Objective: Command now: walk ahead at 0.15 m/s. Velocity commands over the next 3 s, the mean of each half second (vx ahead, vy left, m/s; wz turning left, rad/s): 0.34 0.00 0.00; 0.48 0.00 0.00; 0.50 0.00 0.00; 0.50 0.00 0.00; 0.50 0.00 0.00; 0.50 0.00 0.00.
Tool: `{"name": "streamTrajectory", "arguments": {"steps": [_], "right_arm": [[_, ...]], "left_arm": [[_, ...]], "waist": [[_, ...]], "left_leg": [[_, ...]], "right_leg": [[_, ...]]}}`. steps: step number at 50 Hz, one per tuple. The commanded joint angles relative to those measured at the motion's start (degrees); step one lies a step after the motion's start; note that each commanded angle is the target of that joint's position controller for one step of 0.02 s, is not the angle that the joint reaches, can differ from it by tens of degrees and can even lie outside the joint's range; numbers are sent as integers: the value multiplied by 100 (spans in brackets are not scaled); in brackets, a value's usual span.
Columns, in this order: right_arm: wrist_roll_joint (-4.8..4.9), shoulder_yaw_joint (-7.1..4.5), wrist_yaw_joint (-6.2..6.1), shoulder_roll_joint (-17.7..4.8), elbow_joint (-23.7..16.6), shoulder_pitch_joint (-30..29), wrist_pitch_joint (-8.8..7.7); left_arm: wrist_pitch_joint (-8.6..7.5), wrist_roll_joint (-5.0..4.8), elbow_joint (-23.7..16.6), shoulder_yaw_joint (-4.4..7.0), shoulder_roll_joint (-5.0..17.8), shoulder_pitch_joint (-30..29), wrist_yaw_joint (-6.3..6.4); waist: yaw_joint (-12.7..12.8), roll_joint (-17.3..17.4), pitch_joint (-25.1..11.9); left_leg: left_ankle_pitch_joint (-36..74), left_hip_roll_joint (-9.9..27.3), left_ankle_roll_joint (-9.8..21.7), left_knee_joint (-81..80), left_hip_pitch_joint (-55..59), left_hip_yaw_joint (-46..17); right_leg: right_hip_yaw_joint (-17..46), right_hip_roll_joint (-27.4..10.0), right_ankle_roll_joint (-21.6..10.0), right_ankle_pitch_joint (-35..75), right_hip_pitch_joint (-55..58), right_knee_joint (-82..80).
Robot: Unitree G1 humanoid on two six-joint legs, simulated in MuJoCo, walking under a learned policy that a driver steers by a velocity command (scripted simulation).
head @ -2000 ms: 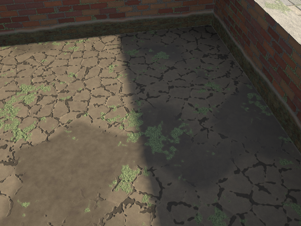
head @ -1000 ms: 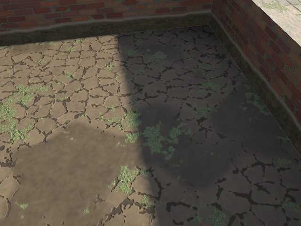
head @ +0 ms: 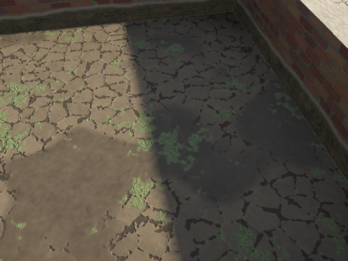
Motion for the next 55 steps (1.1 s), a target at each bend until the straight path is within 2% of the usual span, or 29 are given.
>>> {"name": "streamTrajectory", "arguments": {"steps": [1, 5, 6, 8, 12, 21, 22, 24, 25, 27, 28, 29, 31, 32, 33, 34, 38, 39, 40, 41, 45, 46, 47, 48, 49, 52, 53, 54, 55], "right_arm": [[45, -81, 10, -326, -615, -474, -174], [71, -143, -5, -410, -757, -483, -118], [59, -148, 8, -451, -611, -145, -151], [109, -119, -5, -331, -889, -653, -96], [62, -177, -23, -374, -1024, -707, -105], [0, -170, 10, -187, -1382, -1039, -42], [-17, -173, 23, -186, -1278, -779, -105], [12, -98, 50, -55, -1356, -995, -129], [69, -85, 40, -70, -1494, -1273, -86], [19, -144, 22, -182, -1488, -1159, -84], [-21, -150, 22, -161, -1379, -851, -159], [4, -106, 22, -79, -1414, -957, -194], [29, -83, 24, -56, -1441, -1068, -225], [80, -81, 3, -89, -1566, -1295, -170], [43, -127, -9, -177, -1534, -1220, -157], [-7, -138, -2, -152, -1422, -869, -225], [14, -79, 16, -49, -1469, -1033, -263], [53, -70, -3, -68, -1579, -1259, -201], [15, -128, -15, -175, -1539, -1163, -189], [-22, -142, -5, -156, -1426, -813, -255], [-1, -84, 14, -49, -1467, -1013, -272], [33, -69, -5, -57, -1576, -1245, -206], [-3, -126, -15, -161, -1534, -1146, -191], [-30, -146, -5, -151, -1420, -792, -258], [-17, -101, 6, -56, -1450, -900, -267], [-7, -90, 11, -48, -1459, -1017, -273], [22, -70, -8, -47, -1568, -1257, -204], [-12, -126, -18, -145, -1526, -1158, -188], [-33, -147, -8, -140, -1411, -805, -256]], "left_arm": [[-67, -49, -381, 98, 229, -575, 26], [-46, 6, -370, 131, 243, -681, 60], [-27, -51, -239, 129, 294, -494, 162], [-28, -2, -457, 146, 253, -981, 77], [-95, 109, -462, 136, 161, -899, 8], [-114, 53, -633, 145, 211, -1284, 21], [-95, -43, -523, 143, 227, -1050, 125], [-48, -63, -634, 141, 246, -1353, 136], [-64, 0, -787, 130, 224, -1615, 22], [-107, 71, -725, 141, 236, -1396, -25], [-106, -28, -598, 140, 250, -1137, 77], [-98, -123, -669, 173, 322, -1343, 90], [-72, -108, -735, 164, 294, -1452, 88], [-94, -58, -875, 151, 256, -1672, -15], [-120, 13, -833, 158, 240, -1519, -40], [-123, -59, -686, 162, 268, -1213, 53], [-75, -100, -808, 156, 273, -1494, 61], [-107, -64, -941, 140, 231, -1704, -40], [-139, 14, -891, 150, 225, -1544, -57], [-139, -65, -744, 157, 270, -1247, 41], [-79, -111, -862, 147, 277, -1533, 45], [-113, -81, -990, 128, 225, -1731, -54], [-149, -1, -937, 138, 221, -1564, -68], [-150, -73, -788, 148, 276, -1273, 31], [-129, -115, -848, 149, 292, -1477, 42], [-88, -118, -900, 139, 278, -1548, 32], [-125, -92, -1025, 117, 220, -1737, -66], [-163, -11, -972, 126, 214, -1568, -79], [-164, -78, -821, 139, 273, -1280, 21]], "waist": [[47, 88, -416], [22, 278, -282], [-73, 236, -612], [24, 250, 256], [99, 268, -126], [66, 91, -505], [-18, 150, -962], [-12, 64, -408], [91, 56, -13], [127, 110, -342], [13, 155, -887], [12, 73, -528], [49, 101, -301], [136, 129, 46], [177, 159, -205], [60, 121, -811], [64, 38, -298], [157, 89, -12], [186, 133, -303], [62, 78, -912], [64, 17, -327], [159, 97, -51], [184, 148, -355], [56, 68, -952], [30, -29, -600], [62, 17, -328], [159, 116, -60], [183, 172, -375], [53, 75, -960]], "left_leg": [[717, 812, -270, -194, 372, -708], [415, 876, -116, 58, 375, -762], [-620, 762, -99, -18, 460, -678], [-84, 1043, -26, 26, -28, -917], [1109, 1176, 70, 482, 45, -893], [777, 819, -186, 1139, -152, -607], [-297, 657, -216, 1021, 32, -532], [-582, 673, -208, 915, -182, -612], [422, 888, -180, 1009, -388, -741], [701, 925, -172, 1164, -356, -690], [-374, 743, -215, 1062, -130, -596], [-650, 699, -216, 998, -251, -596], [-678, 709, -191, 986, -354, -622], [360, 911, -179, 1073, -544, -747], [604, 970, -163, 1169, -492, -716], [-410, 769, -201, 1118, -226, -589], [-604, 699, -209, 1105, -373, -598], [466, 908, -205, 1197, -520, -726], [682, 959, -193, 1284, -450, -696], [-372, 754, -234, 1233, -173, -559], [-579, 682, -237, 1200, -330, -568], [490, 885, -237, 1283, -475, -697], [683, 943, -225, 1360, -401, -674], [-388, 748, -262, 1301, -125, -541], [-590, 693, -275, 1246, -240, -543], [-589, 680, -256, 1249, -295, -557], [485, 877, -257, 1325, -440, -686], [667, 939, -246, 1393, -363, -668], [-410, 751, -280, 1330, -92, -538]], "right_leg": [[108, -367, -295, 707, -308, -293], [-242, -145, -345, 210, -759, 217], [-116, -180, -388, -176, -625, 262], [-372, -125, -342, 0, -1160, 619], [-498, -133, -340, 107, -952, 787], [-478, -137, -410, 1413, -698, 1169], [-223, -168, -461, 530, -462, 1005], [-145, -182, -457, 201, -814, 968], [-412, -165, -402, 989, -1041, 1230], [-455, -133, -385, 1258, -844, 1246], [-214, -141, -436, 407, -539, 1047], [-139, -139, -448, 157, -752, 1042], [-111, -161, -433, 54, -896, 1026], [-365, -149, -393, 925, -1097, 1297], [-422, -127, -381, 1132, -955, 1313], [-193, -124, -426, 315, -610, 1105], [-55, -159, -445, 80, -958, 1018], [-316, -142, -421, 1001, -1149, 1327], [-379, -123, -411, 1238, -960, 1337], [-146, -127, -454, 388, -622, 1115], [1, -168, -470, 102, -1014, 994], [-275, -145, -446, 1044, -1198, 1322], [-343, -127, -435, 1279, -1002, 1344], [-110, -132, -475, 404, -665, 1104], [-26, -145, -492, 209, -870, 1026], [35, -175, -485, 93, -1070, 964], [-250, -148, -459, 1044, -1245, 1303], [-322, -129, -447, 1275, -1040, 1334], [-92, -135, -485, 390, -704, 1083]]}}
